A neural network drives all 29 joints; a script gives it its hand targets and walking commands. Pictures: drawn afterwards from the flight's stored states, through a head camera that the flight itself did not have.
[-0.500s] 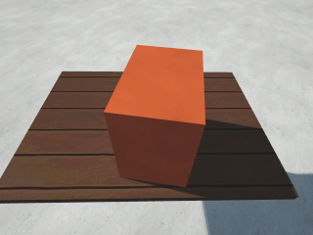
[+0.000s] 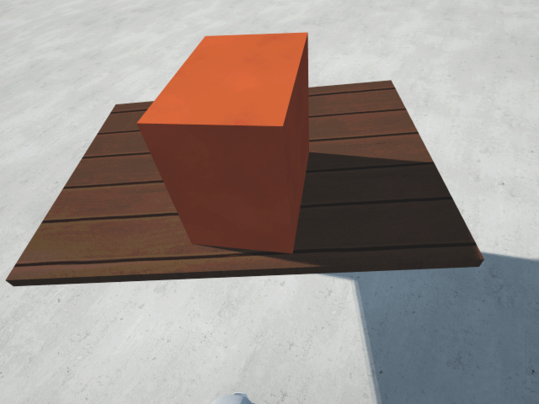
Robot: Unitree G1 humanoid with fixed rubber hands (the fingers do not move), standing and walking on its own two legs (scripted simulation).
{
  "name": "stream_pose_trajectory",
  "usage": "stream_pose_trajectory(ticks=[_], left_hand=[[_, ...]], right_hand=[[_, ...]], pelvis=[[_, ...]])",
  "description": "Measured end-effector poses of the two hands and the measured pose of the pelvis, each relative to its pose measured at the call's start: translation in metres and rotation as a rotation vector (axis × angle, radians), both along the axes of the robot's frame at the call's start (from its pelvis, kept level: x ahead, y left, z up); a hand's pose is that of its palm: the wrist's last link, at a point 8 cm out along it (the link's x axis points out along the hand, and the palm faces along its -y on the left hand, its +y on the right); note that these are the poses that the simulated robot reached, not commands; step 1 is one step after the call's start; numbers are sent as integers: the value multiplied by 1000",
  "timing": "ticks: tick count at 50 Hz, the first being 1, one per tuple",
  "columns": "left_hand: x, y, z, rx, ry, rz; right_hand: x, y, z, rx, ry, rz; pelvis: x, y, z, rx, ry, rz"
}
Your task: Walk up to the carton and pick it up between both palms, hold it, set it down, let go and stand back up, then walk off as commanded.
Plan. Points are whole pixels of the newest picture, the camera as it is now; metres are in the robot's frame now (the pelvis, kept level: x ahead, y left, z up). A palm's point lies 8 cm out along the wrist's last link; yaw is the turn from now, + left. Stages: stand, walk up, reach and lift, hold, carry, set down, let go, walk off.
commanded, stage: walk off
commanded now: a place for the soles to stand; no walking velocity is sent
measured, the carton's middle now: (247, 141) +0.56 +0.08 +0.11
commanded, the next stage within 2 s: none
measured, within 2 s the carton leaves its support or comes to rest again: neither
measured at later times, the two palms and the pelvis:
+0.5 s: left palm out of the picture -0.06 +0.34 -0.10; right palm out of the picture -0.07 -0.27 -0.13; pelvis -0.18 +0.03 -0.03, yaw +2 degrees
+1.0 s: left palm out of the picture -0.33 +0.37 -0.08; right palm out of the picture -0.25 -0.25 -0.09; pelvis -0.33 +0.04 +0.01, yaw +0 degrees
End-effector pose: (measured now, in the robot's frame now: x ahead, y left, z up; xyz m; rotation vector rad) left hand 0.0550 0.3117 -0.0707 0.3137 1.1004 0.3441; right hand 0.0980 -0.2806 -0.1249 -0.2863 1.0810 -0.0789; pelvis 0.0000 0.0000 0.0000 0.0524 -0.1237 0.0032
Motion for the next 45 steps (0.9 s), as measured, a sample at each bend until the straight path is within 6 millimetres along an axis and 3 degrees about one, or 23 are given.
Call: stream_pose_trajectory(ticks=[5,12,18,24,28,31,35,39,45], left_hand=[[-47,-8,11,35,50,17],[-58,-10,5,39,-3,1],[-72,0,-8,13,-89,-15],[-108,25,-29,-29,-156,-10],[-145,37,-30,-56,-114,-23],[-181,46,-25,-65,-50,-22],[-242,60,-20,-60,76,-10],[-298,71,-18,-45,176,13],[-354,68,-15,-30,223,34]], right_hand=[[-30,-19,-2,0,6,-12],[-75,-30,-8,-33,54,16],[-111,-20,-10,-63,48,34],[-156,6,-7,-92,17,58],[-209,24,10,-90,21,2],[-238,33,29,-99,53,-11],[-264,39,45,-112,67,-11],[-283,42,48,-115,68,-10],[-315,42,44,-92,57,-16]], pelvis=[[-27,-10,3,28,-6,-11],[-73,-13,-4,19,40,12],[-116,0,-15,-11,36,30],[-167,27,-29,-43,-1,46],[-195,44,-17,-67,-21,13],[-214,50,0,-75,5,7],[-237,57,14,-83,47,0],[-256,60,17,-85,55,0],[-291,53,17,-74,42,0]])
